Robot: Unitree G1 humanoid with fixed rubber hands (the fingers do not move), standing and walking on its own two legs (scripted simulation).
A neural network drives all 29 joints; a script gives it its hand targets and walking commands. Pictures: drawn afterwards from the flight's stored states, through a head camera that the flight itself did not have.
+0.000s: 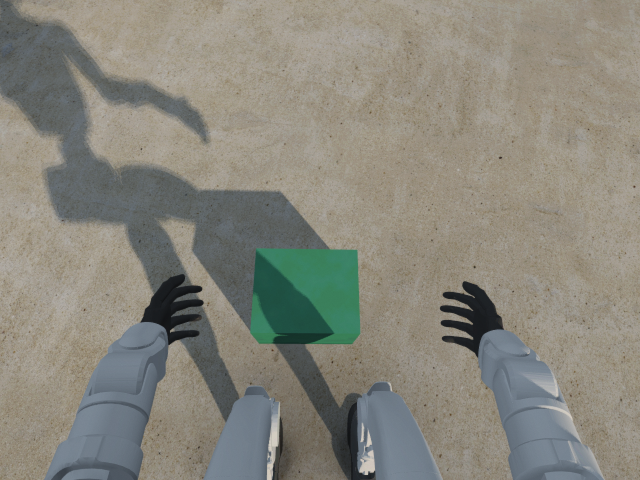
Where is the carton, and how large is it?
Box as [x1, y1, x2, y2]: [250, 248, 359, 343]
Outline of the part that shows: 256,248 250,332 259,343 352,343 359,334 356,250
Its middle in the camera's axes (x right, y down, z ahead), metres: -0.04 +0.14 +1.02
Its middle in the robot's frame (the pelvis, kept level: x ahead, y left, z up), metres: +0.48 +0.02 -0.58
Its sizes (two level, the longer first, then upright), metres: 0.256 0.210 0.184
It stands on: the floor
